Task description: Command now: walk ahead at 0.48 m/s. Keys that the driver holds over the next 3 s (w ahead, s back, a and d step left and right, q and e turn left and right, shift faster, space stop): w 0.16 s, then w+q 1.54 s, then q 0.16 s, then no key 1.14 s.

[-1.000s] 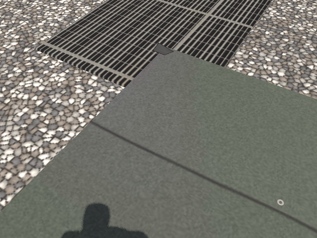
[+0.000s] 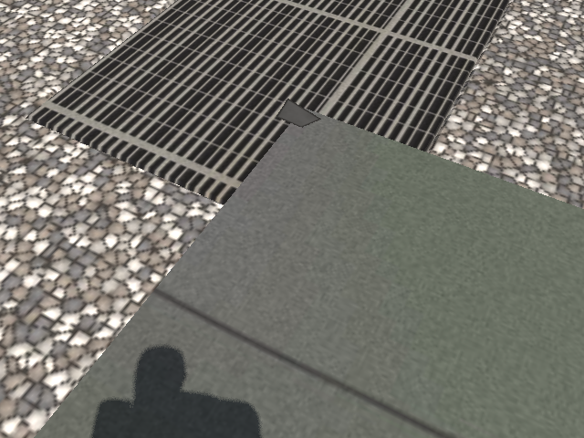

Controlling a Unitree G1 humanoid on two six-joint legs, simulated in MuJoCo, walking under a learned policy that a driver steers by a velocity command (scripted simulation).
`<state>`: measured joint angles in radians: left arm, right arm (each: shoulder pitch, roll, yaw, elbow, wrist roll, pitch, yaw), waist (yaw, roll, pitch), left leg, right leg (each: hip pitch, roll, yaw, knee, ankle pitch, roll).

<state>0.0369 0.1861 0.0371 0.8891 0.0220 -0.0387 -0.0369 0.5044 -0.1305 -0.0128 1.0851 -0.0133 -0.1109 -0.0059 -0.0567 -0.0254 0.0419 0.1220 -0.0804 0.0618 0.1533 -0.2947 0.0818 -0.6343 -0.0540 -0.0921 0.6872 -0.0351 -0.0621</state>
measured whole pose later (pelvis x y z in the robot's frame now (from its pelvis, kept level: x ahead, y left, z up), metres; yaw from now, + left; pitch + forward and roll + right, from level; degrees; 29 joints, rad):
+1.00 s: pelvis +0.56 +0.08 +0.01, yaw +26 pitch +1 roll +0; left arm 0.07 0.24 0.05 0.79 0.04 -0.03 -0.02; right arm 0.40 -0.24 -0.07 0.93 0.00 -0.06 0.00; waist -0.06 -0.04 0.04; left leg -0.06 -0.14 -0.08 0.27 -0.22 0.14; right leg -0.69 -0.13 0.03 0.89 -0.11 0.05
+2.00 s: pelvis +0.95 +0.36 +0.00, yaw +60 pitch +1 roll -1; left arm 0.17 0.27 0.04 0.73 0.03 0.00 0.00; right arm 0.25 -0.26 -0.05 0.78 -0.01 -0.02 0.01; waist -0.01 -0.03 0.10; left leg -0.24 -0.13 -0.01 0.38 -0.15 0.13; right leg -0.61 -0.10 0.01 1.09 -0.33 0.04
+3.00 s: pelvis +1.04 +0.41 +0.01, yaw +62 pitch -2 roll +0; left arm 0.25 0.20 -0.01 1.07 0.01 0.00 0.03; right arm 0.26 -0.19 0.02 1.15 -0.01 0.00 -0.04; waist 0.01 0.00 0.04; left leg -0.05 -0.05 -0.05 0.34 -0.26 0.04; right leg -0.17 0.04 -0.03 0.37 -0.17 -0.05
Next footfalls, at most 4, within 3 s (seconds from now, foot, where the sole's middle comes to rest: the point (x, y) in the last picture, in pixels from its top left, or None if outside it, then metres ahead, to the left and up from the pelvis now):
0.12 right None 0.26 -0.08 -0.78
0.66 left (238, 416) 0.53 0.11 -0.78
1.20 right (241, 274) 0.90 0.10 -0.78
1.76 left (111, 265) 0.95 0.45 -0.78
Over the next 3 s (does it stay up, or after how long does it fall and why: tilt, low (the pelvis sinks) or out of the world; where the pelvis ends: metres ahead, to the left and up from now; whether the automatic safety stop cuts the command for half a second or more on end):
stays up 1.04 0.41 0.01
